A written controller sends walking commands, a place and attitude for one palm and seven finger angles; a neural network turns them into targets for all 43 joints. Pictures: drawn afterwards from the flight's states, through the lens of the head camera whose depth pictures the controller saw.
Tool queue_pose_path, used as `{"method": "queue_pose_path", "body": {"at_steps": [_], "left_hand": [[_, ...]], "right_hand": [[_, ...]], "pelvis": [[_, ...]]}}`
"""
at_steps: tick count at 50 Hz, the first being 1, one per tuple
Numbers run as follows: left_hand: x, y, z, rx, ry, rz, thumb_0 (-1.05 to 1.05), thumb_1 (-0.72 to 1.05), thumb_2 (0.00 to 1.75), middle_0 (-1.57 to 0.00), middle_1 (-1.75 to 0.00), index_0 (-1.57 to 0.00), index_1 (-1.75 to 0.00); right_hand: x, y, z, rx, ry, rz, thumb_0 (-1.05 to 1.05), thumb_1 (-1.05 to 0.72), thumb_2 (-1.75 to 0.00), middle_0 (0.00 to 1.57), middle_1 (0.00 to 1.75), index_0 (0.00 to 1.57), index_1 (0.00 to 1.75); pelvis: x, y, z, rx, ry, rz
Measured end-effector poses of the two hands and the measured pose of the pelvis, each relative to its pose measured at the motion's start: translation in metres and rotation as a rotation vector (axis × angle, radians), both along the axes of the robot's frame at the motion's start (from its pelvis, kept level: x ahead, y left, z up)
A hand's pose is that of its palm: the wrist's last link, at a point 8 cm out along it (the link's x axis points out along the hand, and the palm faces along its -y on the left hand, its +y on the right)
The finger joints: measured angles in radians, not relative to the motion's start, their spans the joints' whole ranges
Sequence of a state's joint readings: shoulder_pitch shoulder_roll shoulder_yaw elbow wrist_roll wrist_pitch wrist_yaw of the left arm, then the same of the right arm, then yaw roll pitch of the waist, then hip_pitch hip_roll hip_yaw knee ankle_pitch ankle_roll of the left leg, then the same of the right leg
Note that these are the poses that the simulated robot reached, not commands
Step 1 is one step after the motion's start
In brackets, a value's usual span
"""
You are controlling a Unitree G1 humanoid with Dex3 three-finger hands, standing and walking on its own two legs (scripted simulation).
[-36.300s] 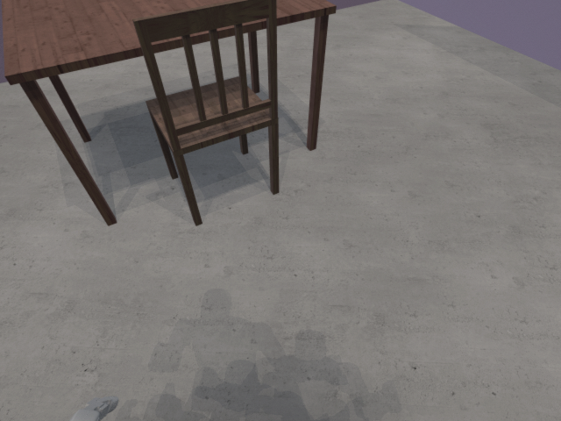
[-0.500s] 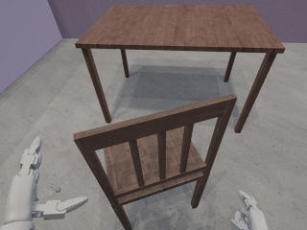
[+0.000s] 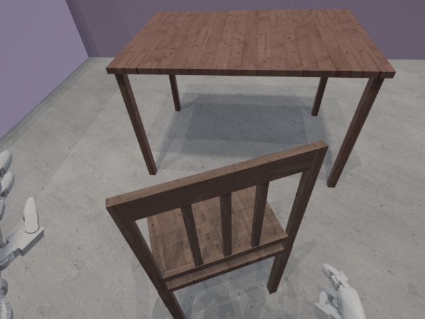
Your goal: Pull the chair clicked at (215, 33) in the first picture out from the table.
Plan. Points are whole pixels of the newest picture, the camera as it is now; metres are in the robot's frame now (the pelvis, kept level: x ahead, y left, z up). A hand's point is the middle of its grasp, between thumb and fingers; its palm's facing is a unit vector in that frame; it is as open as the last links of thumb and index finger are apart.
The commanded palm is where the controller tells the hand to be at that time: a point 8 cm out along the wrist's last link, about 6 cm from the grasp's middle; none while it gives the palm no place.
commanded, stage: draw the hand back to the body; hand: left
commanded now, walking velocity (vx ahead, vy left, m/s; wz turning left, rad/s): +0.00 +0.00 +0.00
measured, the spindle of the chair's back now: (226, 227) +0.36 +0.02 -0.09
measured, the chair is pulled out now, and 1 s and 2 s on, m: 0.54 0.54 0.54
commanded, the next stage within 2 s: step back with the hand held close in 0.26 s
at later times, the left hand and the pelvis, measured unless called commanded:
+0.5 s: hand (35, 229) +0.18 +0.27 +0.17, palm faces +0.49 -0.76 -0.43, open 7.4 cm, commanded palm +0.12 +0.30 +0.18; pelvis -0.02 +0.00 +0.00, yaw -1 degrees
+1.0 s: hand (15, 278) +0.12 +0.26 +0.16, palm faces +0.45 -0.76 -0.47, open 7.4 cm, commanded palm +0.07 +0.30 +0.18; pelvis -0.08 +0.00 -0.01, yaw -1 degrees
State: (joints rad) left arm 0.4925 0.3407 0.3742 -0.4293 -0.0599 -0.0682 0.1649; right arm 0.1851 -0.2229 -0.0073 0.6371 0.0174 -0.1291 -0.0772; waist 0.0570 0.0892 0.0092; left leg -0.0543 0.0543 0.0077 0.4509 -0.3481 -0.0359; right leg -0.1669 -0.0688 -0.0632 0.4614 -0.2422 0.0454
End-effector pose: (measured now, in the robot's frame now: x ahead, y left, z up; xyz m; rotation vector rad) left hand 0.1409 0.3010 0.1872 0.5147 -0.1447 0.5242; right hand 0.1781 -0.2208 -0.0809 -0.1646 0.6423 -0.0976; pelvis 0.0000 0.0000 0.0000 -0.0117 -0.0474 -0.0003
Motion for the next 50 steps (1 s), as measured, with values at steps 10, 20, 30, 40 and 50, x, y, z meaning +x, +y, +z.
{"method": "queue_pose_path", "body": {"at_steps": [10,20,30,40,50], "left_hand": [[-0.004,-0.008,-0.019,-0.058,0.063,-0.038,0.01,0.87,0.89,-0.21,-0.30,-0.21,-0.29],[-0.009,-0.004,-0.007,-0.033,0.006,-0.022,0.01,0.89,0.90,-0.21,-0.30,-0.21,-0.30],[-0.001,-0.008,-0.006,0.043,0.056,-0.113,0.01,0.89,0.90,-0.21,-0.30,-0.21,-0.30],[-0.028,-0.006,-0.006,0.098,0.082,-0.148,0.01,0.89,0.90,-0.22,-0.30,-0.22,-0.30],[-0.061,-0.005,-0.009,0.057,-0.005,-0.091,0.01,0.89,0.90,-0.21,-0.30,-0.22,-0.30]], "right_hand": [[-0.012,-0.008,0.003,-0.026,0.022,-0.014,0.01,-0.90,-0.89,0.20,0.30,0.21,0.30],[-0.016,-0.004,0.004,-0.004,-0.001,-0.015,0.01,-0.90,-0.89,0.20,0.30,0.20,0.30],[-0.039,-0.010,-0.001,-0.017,0.077,-0.039,0.01,-0.90,-0.89,0.20,0.30,0.21,0.30],[-0.075,-0.018,-0.006,-0.053,0.144,-0.106,0.01,-0.90,-0.89,0.20,0.30,0.20,0.30],[-0.095,-0.015,-0.002,-0.057,0.089,-0.081,0.01,-0.90,-0.89,0.20,0.30,0.21,0.30]], "pelvis": [[-0.003,-0.001,0.002,0.000,-0.006,-0.003],[-0.011,-0.001,0.002,0.001,-0.023,-0.007],[-0.032,0.003,0.003,0.007,0.033,-0.030],[-0.053,0.006,0.000,0.017,0.047,-0.028],[-0.078,0.002,-0.006,0.011,0.044,-0.021]]}}
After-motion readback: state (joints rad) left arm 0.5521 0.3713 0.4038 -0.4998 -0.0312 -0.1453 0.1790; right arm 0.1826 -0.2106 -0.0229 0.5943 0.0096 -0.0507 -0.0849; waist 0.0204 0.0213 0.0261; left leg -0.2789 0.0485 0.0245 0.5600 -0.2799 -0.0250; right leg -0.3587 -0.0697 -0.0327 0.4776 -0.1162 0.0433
